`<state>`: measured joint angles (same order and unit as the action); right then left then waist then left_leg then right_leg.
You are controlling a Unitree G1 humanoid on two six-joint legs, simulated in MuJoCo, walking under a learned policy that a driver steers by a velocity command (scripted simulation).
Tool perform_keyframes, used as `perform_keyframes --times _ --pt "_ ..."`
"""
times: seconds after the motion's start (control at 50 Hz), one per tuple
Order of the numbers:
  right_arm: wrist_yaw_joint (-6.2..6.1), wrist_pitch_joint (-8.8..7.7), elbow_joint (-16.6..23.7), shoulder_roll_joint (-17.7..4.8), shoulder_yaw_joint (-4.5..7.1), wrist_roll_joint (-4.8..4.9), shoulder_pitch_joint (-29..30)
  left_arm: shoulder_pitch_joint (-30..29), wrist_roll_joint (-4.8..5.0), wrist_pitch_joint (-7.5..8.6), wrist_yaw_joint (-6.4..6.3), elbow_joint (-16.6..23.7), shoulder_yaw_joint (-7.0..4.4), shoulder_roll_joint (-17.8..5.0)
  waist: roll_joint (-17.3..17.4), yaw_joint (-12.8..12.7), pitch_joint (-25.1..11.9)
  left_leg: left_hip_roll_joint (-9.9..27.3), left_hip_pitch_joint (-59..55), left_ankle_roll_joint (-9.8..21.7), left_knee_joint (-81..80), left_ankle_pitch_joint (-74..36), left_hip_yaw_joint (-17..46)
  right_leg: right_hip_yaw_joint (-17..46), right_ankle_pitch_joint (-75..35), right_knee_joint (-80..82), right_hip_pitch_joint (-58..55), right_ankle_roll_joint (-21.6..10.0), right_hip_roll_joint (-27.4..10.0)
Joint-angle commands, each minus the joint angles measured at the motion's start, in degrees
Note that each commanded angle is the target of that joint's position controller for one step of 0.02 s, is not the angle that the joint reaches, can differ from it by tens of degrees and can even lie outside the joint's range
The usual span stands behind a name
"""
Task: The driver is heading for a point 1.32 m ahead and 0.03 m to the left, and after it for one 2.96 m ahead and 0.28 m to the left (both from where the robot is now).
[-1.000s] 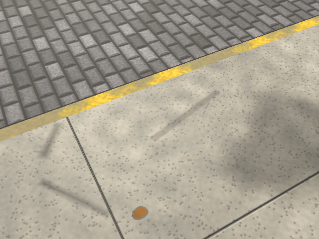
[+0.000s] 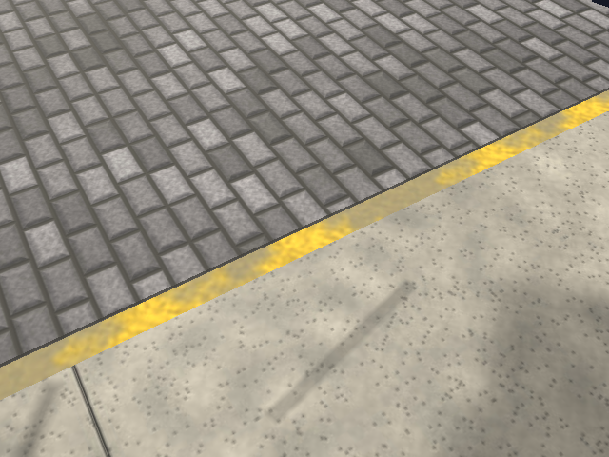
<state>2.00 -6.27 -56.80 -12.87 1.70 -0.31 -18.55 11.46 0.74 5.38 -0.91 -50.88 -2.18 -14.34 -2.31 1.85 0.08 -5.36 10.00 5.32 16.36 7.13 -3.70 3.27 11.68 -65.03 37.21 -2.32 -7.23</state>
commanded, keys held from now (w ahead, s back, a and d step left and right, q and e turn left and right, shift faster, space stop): w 1.00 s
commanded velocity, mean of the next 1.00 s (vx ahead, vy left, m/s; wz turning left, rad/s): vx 0.50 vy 0.00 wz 0.00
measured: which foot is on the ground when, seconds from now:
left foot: down 0.00-0.32, up 0.34-0.84, down 0.86-1.00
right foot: up 0.00-0.28, down 0.30-0.88, up 0.90-1.00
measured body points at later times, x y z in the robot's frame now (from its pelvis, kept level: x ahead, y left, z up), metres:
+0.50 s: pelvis +0.27 -0.08 +0.00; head +0.29 -0.10 +0.45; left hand +0.33 +0.18 -0.12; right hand +0.36 -0.35 -0.14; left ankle +0.27 +0.08 -0.66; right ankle +0.29 -0.16 -0.74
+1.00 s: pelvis +0.55 -0.01 -0.01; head +0.57 +0.00 +0.44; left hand +0.57 +0.25 -0.15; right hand +0.67 -0.27 -0.13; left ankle +0.61 +0.07 -0.74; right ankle +0.44 -0.16 -0.65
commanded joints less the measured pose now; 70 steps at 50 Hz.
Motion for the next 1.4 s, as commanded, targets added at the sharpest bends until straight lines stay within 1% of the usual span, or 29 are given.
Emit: perform_keyframes --times 0.02,0.12,0.22,0.26,0.28,0.3,0.32,0.34,0.36,0.38,0.4,0.44,0.5,0.64,0.76,0.82,0.86,0.88,0.9,0.92,0.94,0.96,0.98,1.02,1.14,1.22,1.32,1.36,1.4 --pt "-1.15 -0.95 3.17 -7.59 1.22 0.09 2.2 1.9 -0.68 -0.31 -0.38 2.43 -0.7 -2.44 4.45 -2.65 3.06 16.24 5.33 9.84 -11.67 -3.7 12.44 0.16 -8.69 8.16 1.84 1.58 -2.44" --pt "-2.01 -0.07 1.84 -9.47 1.56 1.15 -3.4 -8.94 -0.01 0.35 0.55 5.21 -0.27 -1.64 4.74 1.33 3.27 15.54 -0.77 7.04 -10.41 -4.15 9.29 -2.45 -17.56 26.56 -0.27 2.21 0.66" --pt "-2.18 1.21 0.16 -9.95 1.94 1.48 -6.58 -14.54 0.59 1.09 2.37 7.97 -0.2 -2.76 5.64 2.47 4.65 19.39 -9.75 6.11 -5.53 -3.8 10.65 -2.6 -10.71 34.1 -0.41 0.32 2.1" --pt "-2.29 1.82 0.31 -10.83 2.28 1.52 -5.23 -10.98 0.54 1.59 2.76 7.58 -0.87 -4.35 6.73 -0.21 2.84 20.0 -11.08 4.99 -1.05 -10.73 10.77 -3.9 -6.73 36.41 -6.66 -1.39 3.76" --pt "-2.29 2.12 0.69 -10.61 2.12 1.37 -3.93 -5.08 0.41 1.74 2.66 5.93 -1.89 -6.03 6.63 -3.59 -0.45 17.97 -10.37 3.8 5.88 -20.3 8.9 -5.49 -5.99 37.74 -14.85 -2.66 5.69" --pt "-2.26 2.22 1.42 -8.71 1.38 0.71 -3.36 5.82 0.3 1.87 2.26 2.76 -3.51 -9.46 4.88 -7.95 -7.47 14.39 -4.9 2.02 19.17 -23.34 5.87 -3.54 -7.22 36.88 -29.78 -4.99 4.22" --pt "-1.97 1.4 3.08 -3.6 -0.34 0.05 -7.36 15.45 -0.9 1.69 1.96 1.16 -5.09 -16.03 -6.36 -8.68 -17.32 7.21 15.46 -1.91 42.39 -6.19 1.22 17.36 -5.15 37.58 -53.06 -12.42 -10.51" --pt "-1.63 -0.13 2.37 -1.41 -1.14 1.01 -9.64 17.63 -0.65 1.34 2.28 0.25 -4.63 -14.38 -15.05 -7.99 -22.34 1.6 29.47 -2.99 55.32 23.92 6.54 38.45 2.0 46.85 -61.18 -17.48 -16.81" --pt "-1.4 -1.19 3.11 -8.11 0.51 2.35 -5.35 13.73 -0.36 1.5 2.37 0.96 -3.2 -9.91 -9.4 -7.81 -15.47 5.5 34.95 -1.66 60.8 22.13 10.82 33.79 4.03 47.94 -55.57 -14.57 -14.92" --pt "-1.41 -1.57 4.58 -9.47 0.88 2.9 -0.67 8.32 -0.33 1.4 2.3 2.32 -2.4 -7.5 -5.78 -6.35 -9.67 8.64 35.31 -0.86 60.0 16.75 9.29 24.72 0.27 48.56 -47.52 -12.33 -12.84" --pt "-1.74 -1.33 4.91 -8.75 1.01 2.25 1.58 3.84 -0.52 1.34 2.57 3.03 -1.79 -5.9 -1.37 -4.49 -5.67 10.99 32.81 -1.17 56.45 12.04 8.01 18.32 -4.76 50.7 -39.33 -11.25 -10.22" --pt "-2.08 0.25 4.69 -6.85 1.43 1.31 0.79 1.28 -1.04 1.5 3.02 2.79 -1.13 -3.64 -2.14 -1.47 -2.64 13.45 26.77 -1.73 50.74 7.28 7.92 11.2 -8.76 54.45 -30.74 -9.83 -6.43" --pt "-2.31 1.67 4.99 -5.08 1.5 1.04 1.06 4.26 -1.03 1.85 2.71 0.7 -1.65 -5.41 -1.31 -0.37 -0.68 13.68 27.47 -2.96 46.44 3.31 6.94 6.36 -16.13 56.89 -28.31 -10.92 -5.31" --pt "-1.71 1.29 9.53 -3.81 1.34 0.83 15.91 10.22 -0.45 0.85 0.89 -2.02 -1.9 -7.12 -1.02 -4.03 2.74 11.98 30.38 -4.16 23.99 -13.03 4.88 0.63 -15.53 59.01 -31.5 -8.97 -3.68" --pt "0.01 0.49 12.84 -4.2 0.97 1.52 24.16 14.64 0.17 -0.38 0.34 -5.04 -2.4 -7.82 -1.23 -5.84 5.64 10.45 31.69 -2.38 15.2 -9.18 4.4 0.86 -15.52 55.63 -41.11 -8.42 -7.42" --pt "0.61 -0.08 12.56 -6.21 1.76 1.54 20.58 12.71 0.26 -1.1 0.06 -5.0 -2.94 -9.05 -2.7 -2.81 2.85 7.98 23.09 -0.22 13.09 -3.26 2.38 0.36 -27.84 49.8 -43.08 -6.97 -8.07" --pt "0.06 -0.09 7.76 -10.52 4.2 1.37 4.92 10.67 -0.17 -1.64 0.08 -4.24 -2.43 -7.93 -2.11 4.74 -6.58 5.4 0.59 2.63 12.69 -4.14 0.56 -3.33 -39.77 31.85 -37.29 -4.35 -3.31" --pt "-0.6 0.13 5.69 -15.31 5.42 0.65 -5.81 11.57 -1.29 -1.51 0.08 -2.74 -1.46 -6.05 6.04 7.39 -15.48 17.35 -17.78 6.54 13.35 -4.58 14.92 -6.06 -20.76 12.15 -23.78 -2.21 0.96" --pt "-0.11 0.3 4.72 -17.32 5.57 0.36 -7.67 18.96 -0.65 -0.09 0.91 -3.19 0.67 2.09 20.94 2.83 -22.3 28.31 -34.02 15.23 4.82 7.04 42.49 -1.99 19.59 -5.39 -2.26 0.69 11.39" --pt "-0.05 0.14 5.21 -11.89 4.11 0.92 -5.78 14.74 0.78 1.25 1.12 -3.55 -0.74 -4.48 13.98 4.62 -18.78 26.49 -31.07 12.6 1.31 11.93 43.49 4.79 20.88 -11.77 3.81 -0.6 8.3" --pt "-0.24 -0.01 6.22 -9.69 3.44 1.1 -0.6 9.18 1.89 2.01 1.21 -1.63 -1.54 -7.31 11.08 3.59 -10.85 24.96 -23.05 9.94 0.39 8.85 34.59 3.17 15.48 -11.81 6.78 -1.53 5.43" --pt "-0.19 -0.07 7.31 -8.51 2.94 0.85 4.44 6.33 1.62 2.09 0.72 -1.03 -1.63 -7.2 5.52 1.46 -6.77 23.01 -14.07 8.63 -1.13 2.52 27.91 1.53 9.62 -9.09 4.08 -1.43 2.2" --pt "0.01 -0.17 7.58 -6.96 2.54 0.34 7.01 5.04 0.67 1.68 0.31 -0.84 -2.08 -6.7 4.4 -0.15 -3.78 20.92 -7.14 8.05 -2.89 -1.88 23.12 1.05 6.43 -5.88 1.5 -1.15 0.46" --pt "0.24 -0.41 6.69 -5.33 2.07 -0.26 7.24 7.55 0.4 0.15 0.19 -1.28 -2.16 -4.22 6.59 -2.7 -3.0 18.42 -1.28 7.74 -6.14 -4.36 18.04 1.22 3.46 -2.24 -3.86 -0.93 -1.32" --pt "-1.65 -0.07 3.92 -8.49 2.7 0.15 1.38 -1.53 -0.51 -0.99 -0.02 1.92 -2.53 -3.51 4.88 -1.5 1.32 17.61 -2.08 7.96 -9.8 -10.43 11.78 -0.06 -9.19 12.51 4.43 1.78 -2.01" --pt "-2.2 0.4 2.69 -8.91 2.57 0.69 -1.86 -8.99 -0.21 -0.48 0.77 3.9 -1.92 -2.2 5.43 0.82 2.84 15.87 -3.83 6.04 -10.23 -9.46 8.01 -2.14 -17.87 25.19 2.62 1.75 0.12" --pt "-2.41 1.49 0.15 -9.51 2.9 1.08 -6.41 -16.65 0.44 0.15 2.35 6.78 -1.25 -2.22 5.52 3.12 5.29 18.88 -12.2 6.02 -7.25 -9.86 7.99 -3.08 -14.81 32.94 4.14 0.83 1.83" --pt "-2.68 2.0 -0.32 -10.09 3.27 1.27 -6.29 -17.13 0.56 0.56 3.07 7.63 -1.29 -2.92 6.21 2.25 5.16 20.52 -15.12 5.37 -4.69 -13.37 8.39 -3.17 -10.93 34.78 3.0 -0.54 2.42" --pt "-2.83 2.4 -0.02 -11.04 3.64 1.36 -4.34 -12.65 0.53 0.86 3.3 6.81 -2.09 -4.91 7.61 -0.86 2.26 20.5 -15.73 4.13 0.31 -25.32 7.69 -4.93 -7.4 36.14 -5.4 -2.27 4.76"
